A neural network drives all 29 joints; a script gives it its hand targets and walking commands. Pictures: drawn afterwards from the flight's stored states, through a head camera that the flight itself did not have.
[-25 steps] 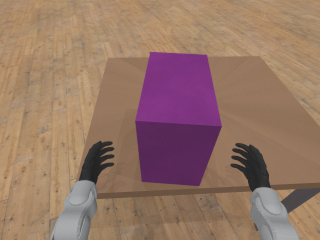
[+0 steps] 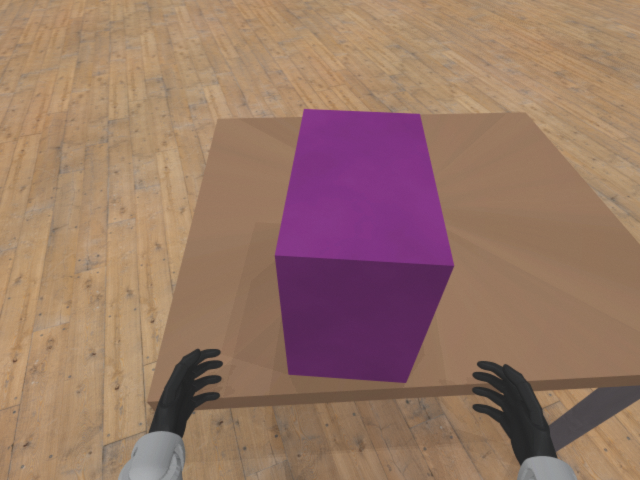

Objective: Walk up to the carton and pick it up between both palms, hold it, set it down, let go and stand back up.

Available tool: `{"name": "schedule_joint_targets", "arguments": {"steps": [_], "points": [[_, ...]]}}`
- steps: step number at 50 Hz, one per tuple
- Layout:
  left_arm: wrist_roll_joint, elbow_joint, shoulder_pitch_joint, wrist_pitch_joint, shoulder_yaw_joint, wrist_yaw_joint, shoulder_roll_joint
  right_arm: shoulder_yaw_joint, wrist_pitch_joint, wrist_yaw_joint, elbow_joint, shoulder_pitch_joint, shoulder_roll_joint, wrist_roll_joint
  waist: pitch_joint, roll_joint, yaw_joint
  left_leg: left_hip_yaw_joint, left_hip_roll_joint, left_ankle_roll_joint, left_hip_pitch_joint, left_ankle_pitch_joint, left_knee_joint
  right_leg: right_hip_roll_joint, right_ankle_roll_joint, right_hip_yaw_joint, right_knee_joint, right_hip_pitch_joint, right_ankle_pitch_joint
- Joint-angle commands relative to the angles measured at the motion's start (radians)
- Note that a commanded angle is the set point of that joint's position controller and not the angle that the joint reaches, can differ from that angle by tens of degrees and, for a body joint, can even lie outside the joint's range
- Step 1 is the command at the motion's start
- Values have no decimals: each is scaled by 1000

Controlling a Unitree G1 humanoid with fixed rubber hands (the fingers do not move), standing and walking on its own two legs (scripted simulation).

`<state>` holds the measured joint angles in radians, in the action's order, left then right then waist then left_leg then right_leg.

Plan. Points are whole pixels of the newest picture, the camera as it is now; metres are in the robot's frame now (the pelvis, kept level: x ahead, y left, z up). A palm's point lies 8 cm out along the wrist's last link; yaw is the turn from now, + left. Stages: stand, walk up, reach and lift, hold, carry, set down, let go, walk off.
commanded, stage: set down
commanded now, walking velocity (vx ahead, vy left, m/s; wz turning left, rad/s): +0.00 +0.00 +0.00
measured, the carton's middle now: (354, 244) +0.44 +0.00 +0.05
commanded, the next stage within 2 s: let go in 0.82 s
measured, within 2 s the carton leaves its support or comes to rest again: neither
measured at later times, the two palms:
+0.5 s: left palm (169, 427) +0.19 +0.22 -0.02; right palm out of the picture +0.17 -0.21 -0.05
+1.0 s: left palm (171, 421) +0.19 +0.22 -0.01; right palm out of the picture +0.15 -0.23 -0.07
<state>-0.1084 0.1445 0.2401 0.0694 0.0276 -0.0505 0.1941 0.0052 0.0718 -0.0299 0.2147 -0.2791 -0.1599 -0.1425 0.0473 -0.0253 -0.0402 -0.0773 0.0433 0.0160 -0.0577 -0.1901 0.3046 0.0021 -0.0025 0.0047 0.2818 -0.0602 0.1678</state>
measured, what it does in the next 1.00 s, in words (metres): stands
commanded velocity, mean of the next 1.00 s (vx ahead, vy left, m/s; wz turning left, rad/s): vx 0.00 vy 0.00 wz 0.00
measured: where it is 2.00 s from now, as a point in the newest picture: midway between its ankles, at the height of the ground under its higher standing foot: outside the picture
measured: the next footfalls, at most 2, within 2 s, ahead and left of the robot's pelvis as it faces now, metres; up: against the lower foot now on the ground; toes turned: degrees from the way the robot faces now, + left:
none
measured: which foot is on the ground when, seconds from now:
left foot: down 0.00-1.00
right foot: down 0.00-1.00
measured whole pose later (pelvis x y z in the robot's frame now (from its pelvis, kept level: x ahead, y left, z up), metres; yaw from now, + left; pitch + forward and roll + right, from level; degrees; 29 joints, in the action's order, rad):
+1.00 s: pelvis -0.02 -0.01 +0.00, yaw +1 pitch -9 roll +0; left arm 0.01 0.39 0.05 0.21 -0.05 0.07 0.17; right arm -0.01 -0.01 0.00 0.56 -0.21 -0.21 0.02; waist 0.07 0.03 -0.03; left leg -0.06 0.04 0.02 0.01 -0.20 0.35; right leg 0.00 -0.01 0.02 0.36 0.00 0.20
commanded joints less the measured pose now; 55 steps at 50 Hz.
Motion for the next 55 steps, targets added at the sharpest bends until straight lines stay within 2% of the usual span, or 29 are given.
{"name": "schedule_joint_targets", "arguments": {"steps": [1, 4, 5, 6, 9, 18, 22, 24, 27, 33, 44, 55], "points": [[18, -112, -44, -21, -41, 5, 68, -36, 43, 6, -108, 36, -94, 12, -83, 15, -4, 26, -44, 14, 121, 289, 1, 21, -29, -24, -71, -72, -134], [20, -116, -51, -26, -31, 1, 61, -45, 57, 17, -77, 39, -99, 22, -84, 41, 1, 29, -37, 21, 136, 311, 3, 27, -36, -15, -71, -92, -112], [34, -74, -26, -18, -31, 3, 53, -38, 56, 21, -36, 23, -98, 30, -58, 44, 0, 27, -37, 23, 132, 312, 4, 28, -39, -13, -77, -91, -111], [26, -90, -39, -25, -36, 4, 62, -44, 64, 21, -53, 31, -95, 29, -76, 41, -1, 28, -36, 21, 131, 315, 6, 26, -37, -14, -75, -87, -112], [49, -34, -9, -15, -36, 6, 57, -37, 73, 27, 8, 27, -103, 45, -60, 39, -1, 23, -36, 21, 143, 305, 9, 28, -38, -7, -73, -96, -107], [68, 91, -8, 45, -38, 30, 50, -51, 76, 30, 92, 53, -115, 91, 12, -6, 1, 6, -39, 11, 106, 211, -2, 31, -30, 8, -78, -103, -33], [82, 159, -19, 87, -46, 46, 49, -48, 51, 28, 132, 67, -113, 110, 56, -23, 2, -5, -40, 3, 85, 154, -10, 30, -24, 11, -84, -107, 15], [80, 191, -17, 105, -45, 54, 45, -52, 44, 25, 135, 78, -117, 124, 61, -51, 5, -6, -40, -1, 81, 134, -13, 32, -21, 12, -85, -107, 26], [95, 227, -32, 126, -47, 62, 45, -52, 32, 26, 167, 90, -119, 128, 70, -46, 0, -16, -42, -4, 70, 108, -13, 29, -16, 14, -81, -103, 50], [109, 318, -58, 177, -52, 87, 37, -45, -3, 24, 211, 117, -126, 144, 128, -81, 8, -27, -43, -12, 42, 36, -25, 28, -5, 16, -84, -106, 100], [138, 392, -108, 247, -58, 108, 26, -45, -56, 22, 228, 161, -142, 160, 160, -109, 5, -39, -48, -22, 18, -36, -25, 27, 4, 23, -76, -108, 167], [141, 407, -125, 233, -51, 113, 21, -45, -59, 24, 203, 156, -157, 155, 169, -108, 4, -43, -52, -26, 25, -44, -10, 21, 2, 10, -73, -133, 196]]}}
